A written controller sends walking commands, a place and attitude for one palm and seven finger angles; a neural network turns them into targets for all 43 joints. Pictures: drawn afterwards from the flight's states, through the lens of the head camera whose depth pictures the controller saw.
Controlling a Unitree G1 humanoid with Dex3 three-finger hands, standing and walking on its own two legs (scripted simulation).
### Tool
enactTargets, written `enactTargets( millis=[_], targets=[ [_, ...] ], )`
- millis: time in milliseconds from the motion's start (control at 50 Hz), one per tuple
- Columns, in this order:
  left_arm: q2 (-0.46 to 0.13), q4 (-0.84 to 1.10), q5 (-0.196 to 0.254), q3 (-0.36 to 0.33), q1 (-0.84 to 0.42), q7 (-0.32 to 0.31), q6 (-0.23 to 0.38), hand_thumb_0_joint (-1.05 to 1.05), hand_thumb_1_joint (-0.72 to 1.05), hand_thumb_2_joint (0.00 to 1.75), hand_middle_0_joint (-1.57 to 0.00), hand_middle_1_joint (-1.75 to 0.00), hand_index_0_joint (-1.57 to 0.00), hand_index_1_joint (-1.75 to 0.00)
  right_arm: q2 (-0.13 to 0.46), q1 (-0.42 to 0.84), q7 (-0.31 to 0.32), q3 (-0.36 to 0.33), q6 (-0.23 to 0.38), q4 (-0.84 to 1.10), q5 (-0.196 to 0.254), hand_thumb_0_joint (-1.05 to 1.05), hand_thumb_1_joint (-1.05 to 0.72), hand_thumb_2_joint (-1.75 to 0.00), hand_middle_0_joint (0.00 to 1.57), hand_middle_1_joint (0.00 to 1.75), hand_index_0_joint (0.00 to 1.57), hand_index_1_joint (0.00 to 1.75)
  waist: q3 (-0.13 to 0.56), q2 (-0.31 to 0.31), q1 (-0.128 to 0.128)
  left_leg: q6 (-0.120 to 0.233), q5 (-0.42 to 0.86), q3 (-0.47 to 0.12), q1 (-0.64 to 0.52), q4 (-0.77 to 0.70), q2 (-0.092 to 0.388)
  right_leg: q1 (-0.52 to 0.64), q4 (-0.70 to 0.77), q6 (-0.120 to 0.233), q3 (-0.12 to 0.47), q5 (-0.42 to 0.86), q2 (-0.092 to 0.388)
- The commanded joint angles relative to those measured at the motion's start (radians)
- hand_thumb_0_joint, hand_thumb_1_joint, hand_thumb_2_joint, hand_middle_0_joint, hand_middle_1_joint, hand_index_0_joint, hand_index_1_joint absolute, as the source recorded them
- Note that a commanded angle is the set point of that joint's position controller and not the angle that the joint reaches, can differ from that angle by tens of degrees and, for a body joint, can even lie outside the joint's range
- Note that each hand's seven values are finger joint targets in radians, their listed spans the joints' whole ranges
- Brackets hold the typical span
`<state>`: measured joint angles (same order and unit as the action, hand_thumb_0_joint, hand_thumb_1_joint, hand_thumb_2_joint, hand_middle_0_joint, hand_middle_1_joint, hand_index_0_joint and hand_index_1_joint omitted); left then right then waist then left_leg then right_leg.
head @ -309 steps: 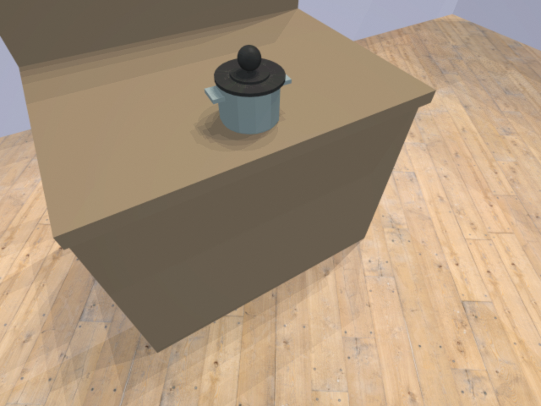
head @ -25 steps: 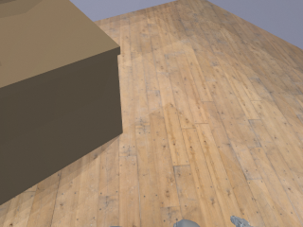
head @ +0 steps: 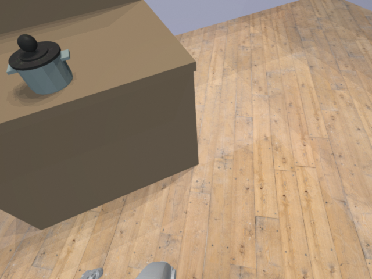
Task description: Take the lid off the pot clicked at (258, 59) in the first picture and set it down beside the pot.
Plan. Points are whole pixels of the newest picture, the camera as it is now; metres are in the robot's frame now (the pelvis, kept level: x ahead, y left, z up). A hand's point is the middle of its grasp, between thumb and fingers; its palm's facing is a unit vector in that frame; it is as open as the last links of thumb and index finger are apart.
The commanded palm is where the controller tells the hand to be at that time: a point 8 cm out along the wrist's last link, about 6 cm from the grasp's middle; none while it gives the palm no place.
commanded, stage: turn to face it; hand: left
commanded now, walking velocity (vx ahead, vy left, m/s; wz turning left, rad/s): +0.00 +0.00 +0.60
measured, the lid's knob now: (27, 43) +0.74 +0.51 +0.14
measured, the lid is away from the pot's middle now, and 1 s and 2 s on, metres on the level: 0.00 0.00 0.00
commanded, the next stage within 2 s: take the last steps up to it in 0.74 s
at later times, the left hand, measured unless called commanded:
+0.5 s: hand out of the picture +0.01 +0.28 -0.17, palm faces +0.31 -0.92 -0.25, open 7.4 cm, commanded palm none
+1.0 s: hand out of the picture +0.00 +0.20 -0.14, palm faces +0.44 -0.86 -0.26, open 7.4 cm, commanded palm none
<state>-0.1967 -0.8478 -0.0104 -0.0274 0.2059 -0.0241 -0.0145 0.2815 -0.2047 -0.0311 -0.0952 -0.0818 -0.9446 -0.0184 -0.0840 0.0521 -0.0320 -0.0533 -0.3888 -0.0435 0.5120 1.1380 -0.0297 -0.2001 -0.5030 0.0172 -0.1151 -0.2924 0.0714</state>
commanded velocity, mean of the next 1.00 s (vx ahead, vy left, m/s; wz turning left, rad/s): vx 0.05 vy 0.00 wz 0.33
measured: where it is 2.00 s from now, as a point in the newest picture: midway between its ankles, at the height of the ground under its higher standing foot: (165, 257)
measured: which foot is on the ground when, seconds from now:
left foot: up 0.00-0.26, down 0.28-0.78, up 0.80-1.00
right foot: down 0.00-0.28, up 0.30-0.74, down 0.76-1.00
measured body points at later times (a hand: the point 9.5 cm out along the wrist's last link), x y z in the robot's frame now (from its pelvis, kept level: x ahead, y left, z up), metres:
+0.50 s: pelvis +0.00 +0.05 +0.00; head +0.03 +0.09 +0.45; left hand -0.01 +0.33 -0.15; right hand +0.18 -0.17 -0.12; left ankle -0.01 +0.13 -0.74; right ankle +0.04 -0.12 -0.66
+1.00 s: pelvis +0.02 +0.01 +0.00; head +0.06 -0.02 +0.45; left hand -0.02 +0.25 -0.12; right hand +0.15 -0.21 -0.16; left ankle -0.07 +0.14 -0.66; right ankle +0.05 -0.08 -0.74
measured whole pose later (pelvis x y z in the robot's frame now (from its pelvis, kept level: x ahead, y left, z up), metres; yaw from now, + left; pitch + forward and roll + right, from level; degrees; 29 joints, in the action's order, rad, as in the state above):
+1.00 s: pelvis +0.02 +0.01 +0.00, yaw +25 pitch -1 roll +2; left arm -0.15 -0.94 -0.01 -0.02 0.25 -0.01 0.02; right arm 0.24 -0.24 -0.02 -0.07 -0.06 -1.02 -0.02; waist -0.05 0.04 -0.01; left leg -0.03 -0.35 -0.03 0.43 1.06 0.01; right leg -0.16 -0.44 0.04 -0.11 -0.26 0.04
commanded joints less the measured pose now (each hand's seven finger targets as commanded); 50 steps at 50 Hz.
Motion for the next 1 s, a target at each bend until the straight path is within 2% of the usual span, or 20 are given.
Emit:
enactTargets(
  millis=[0,140,200,220,240,260,280,320,380,500,620,700,720,740,760,780,800,860,920,980],
  targets=[
    [-0.2,0.05,-0.01,-0.061,0.062,-0.017,0.024,0.0,0.9,0.9,-0.2,-0.3,-0.2,-0.3,0.047,0.087,-0.004,-0.001,0.02,0.102,0.004,0.0,-0.9,-0.9,0.2,0.3,0.2,0.3,0.063,-0.231,0.057,-0.019,-0.025,0.039,0.068,-0.04,0.037,0.145,0.157,0.106,0.115,0.432,0.248],
    [-0.25,0.031,-0.018,-0.081,0.1,-0.011,0.008,0.0,0.9,0.9,-0.2,-0.3,-0.2,-0.3,0.025,0.14,-0.002,0.02,0.037,0.121,0.011,0.0,-0.9,-0.9,0.2,0.3,0.2,0.3,0.103,-0.28,0.088,0.004,-0.062,0.137,-0.085,-0.362,0.027,0.179,0.068,0.109,0.04,0.596,0.286],
    [-0.25,0.017,-0.012,-0.084,0.087,-0.006,0.001,0.0,0.9,0.9,-0.2,-0.3,-0.2,-0.3,0.045,0.074,0.004,0.017,0.048,0.111,0.008,0.0,-0.9,-0.9,0.2,0.3,0.2,0.3,0.129,-0.253,0.05,0.026,0.079,0.15,-0.24,-0.584,0.015,0.125,-0.047,0.052,-0.016,0.549,0.275],
    [-0.241,0.023,-0.002,-0.084,0.074,-0.003,-0.001,0.0,0.9,0.9,-0.2,-0.3,-0.2,-0.3,0.082,-0.001,0.006,0.007,0.057,0.095,0.005,0.0,-0.9,-0.9,0.2,0.3,0.2,0.3,0.174,-0.181,0.002,0.043,0.23,0.115,-0.385,-0.726,0.039,0.05,-0.188,0.007,-0.052,0.477,0.258],
    [-0.181,0.052,0.005,-0.076,0.076,0.004,-0.004,0.0,0.9,0.9,-0.2,-0.3,-0.2,-0.3,0.195,-0.068,0.014,-0.021,0.069,0.087,-0.005,0.0,-0.9,-0.9,0.2,0.3,0.2,0.3,0.225,0.103,-0.034,0.144,0.511,-0.191,-0.59,-0.779,0.271,-0.21,-0.426,-0.069,-0.089,0.058,0.137],
    [-0.134,0.095,0.002,-0.048,0.016,0.003,-0.006,0.0,0.9,0.9,-0.2,-0.3,-0.2,-0.3,0.272,-0.139,0.025,-0.039,0.066,0.071,0.008,0.0,-0.9,-0.9,0.2,0.3,0.2,0.3,0.243,0.268,-0.07,0.269,0.964,-0.405,-0.642,-0.761,0.437,-0.404,-0.592,-0.106,0.002,-0.402,0.043],
    [-0.167,0.098,-0.005,-0.051,-0.009,-0.004,-0.017,0.0,0.9,0.9,-0.2,-0.3,-0.2,-0.3,0.251,-0.151,0.029,-0.031,0.057,0.055,0.007,0.0,-0.9,-0.9,0.2,0.3,0.2,0.3,0.236,0.147,-0.062,0.304,0.92,-0.315,-0.604,-0.727,0.439,-0.401,-0.653,-0.085,0.088,-0.38,0.066],
    [-0.157,0.059,-0.007,-0.058,-0.034,-0.005,-0.021,0.0,0.9,0.9,-0.2,-0.3,-0.2,-0.3,0.18,-0.039,0.046,-0.01,0.063,0.086,0.0,0.0,-0.9,-0.9,0.2,0.3,0.2,0.3,0.152,0.154,-0.023,0.259,0.73,-0.252,-0.484,-0.762,0.333,-0.406,-0.682,-0.096,0.114,-0.243,0.072],
    [-0.159,0.011,-0.006,-0.057,0.023,0.007,-0.026,0.0,0.9,0.9,-0.2,-0.3,-0.2,-0.3,0.134,0.049,0.044,0.012,0.069,0.106,0.004,0.0,-0.9,-0.9,0.2,0.3,0.2,0.3,0.088,0.109,0.033,0.204,0.635,-0.143,-0.375,-0.804,0.238,-0.335,-0.655,-0.107,0.107,-0.087,0.053],
    [-0.152,0.007,-0.007,-0.048,0.001,0.005,-0.028,0.0,0.9,0.9,-0.2,-0.3,-0.2,-0.3,0.131,0.004,0.042,0.013,0.065,0.09,0.005,0.0,-0.9,-0.9,0.2,0.3,0.2,0.3,0.089,0.081,0.017,0.223,0.452,-0.199,-0.389,-0.845,0.23,-0.311,-0.501,-0.114,0.098,-0.072,0.023],
    [-0.121,0.026,-0.001,-0.035,-0.045,0.001,-0.015,0.0,0.9,0.9,-0.2,-0.3,-0.2,-0.3,0.127,-0.024,0.047,0.01,0.06,0.072,-0.005,0.0,-0.9,-0.9,0.2,0.3,0.2,0.3,0.111,0.088,-0.002,0.24,0.528,-0.272,-0.396,-0.798,0.243,-0.21,-0.277,-0.091,0.091,-0.137,-0.026],
    [-0.128,-0.005,0.006,-0.037,0.04,-0.007,0.006,0.0,0.9,0.9,-0.2,-0.3,-0.2,-0.3,0.107,-0.002,0.047,0.014,0.062,0.058,0.006,0.0,-0.9,-0.9,0.2,0.3,0.2,0.3,0.152,0.061,0.045,0.185,0.578,-0.263,-0.319,-0.7,0.192,0.009,0.021,-0.074,0.089,0.056,-0.046],
    [-0.148,-0.016,0.005,-0.041,0.073,-0.01,0.018,0.0,0.9,0.9,-0.2,-0.3,-0.2,-0.3,0.08,-0.003,0.044,0.018,0.065,0.052,0.012,0.0,-0.9,-0.9,0.2,0.3,0.2,0.3,0.17,-0.001,0.06,0.138,0.463,-0.229,-0.254,-0.639,0.148,0.122,0.148,-0.067,0.132,0.162,0.007],
    [-0.216,-0.027,-0.007,-0.053,0.09,-0.018,0.028,0.0,0.9,0.9,-0.2,-0.3,-0.2,-0.3,0.019,-0.016,0.039,0.027,0.069,0.058,0.022,0.0,-0.9,-0.9,0.2,0.3,0.2,0.3,0.183,-0.208,0.056,0.069,0.198,-0.098,-0.099,-0.499,0.04,0.243,0.179,-0.006,0.32,0.321,0.197],
    [-0.262,-0.022,-0.01,-0.062,0.107,-0.017,0.029,0.0,0.9,0.9,-0.2,-0.3,-0.2,-0.3,0.01,0.006,0.041,0.028,0.063,0.081,0.017,0.0,-0.9,-0.9,0.2,0.3,0.2,0.3,0.143,-0.292,0.073,0.032,-0.174,-0.018,-0.021,-0.325,-0.038,0.186,0.189,0.125,0.457,0.48,0.371],
    [-0.243,-0.016,-0.008,-0.056,0.104,-0.019,0.025,0.0,0.9,0.9,-0.2,-0.3,-0.2,-0.3,0.032,0.013,0.042,0.017,0.052,0.073,0.009,0.0,-0.9,-0.9,0.2,0.3,0.2,0.3,0.12,-0.197,0.071,0.036,-0.208,-0.054,-0.029,-0.17,-0.012,0.105,0.19,0.176,0.406,0.48,0.376],
    [-0.202,-0.014,-0.005,-0.058,0.05,-0.026,0.025,0.0,0.9,0.9,-0.2,-0.3,-0.2,-0.3,0.037,-0.004,0.04,0.011,0.037,0.049,0.005,0.0,-0.9,-0.9,0.2,0.3,0.2,0.3,0.098,-0.267,0.043,0.036,-0.163,-0.071,-0.011,-0.079,0.011,0.071,0.202,0.167,0.355,0.455,0.317],
    [-0.146,-0.004,-0.002,-0.046,0.015,-0.013,0.032,0.0,0.9,0.9,-0.2,-0.3,-0.2,-0.3,0.02,-0.054,0.025,0.013,0.035,-0.001,-0.002,0.0,-0.9,-0.9,0.2,0.3,0.2,0.3,0.058,-0.208,0.022,0.02,-0.009,-0.02,0.008,0.026,0.033,0.061,0.232,0.122,0.229,0.246,0.209],
    [-0.147,-0.036,-0.008,-0.051,0.083,-0.006,0.05,0.0,0.9,0.9,-0.2,-0.3,-0.2,-0.3,0.011,-0.017,0.01,0.014,0.047,-0.001,-0.009,0.0,-0.9,-0.9,0.2,0.3,0.2,0.3,0.034,-0.191,0.051,0.019,0.047,0.009,0.041,-0.029,0.06,0.087,0.3,0.117,0.248,-0.001,0.215],
    [-0.146,-0.077,-0.012,-0.052,0.151,0.0,0.061,0.0,0.9,0.9,-0.2,-0.3,-0.2,-0.3,-0.005,0.043,0.005,0.018,0.06,0.011,-0.009,0.0,-0.9,-0.9,0.2,0.3,0.2,0.3,0.007,-0.194,0.081,0.018,0.05,0.041,0.062,-0.159,0.083,0.129,0.333,0.123,0.259,-0.089,0.225]
  ],
)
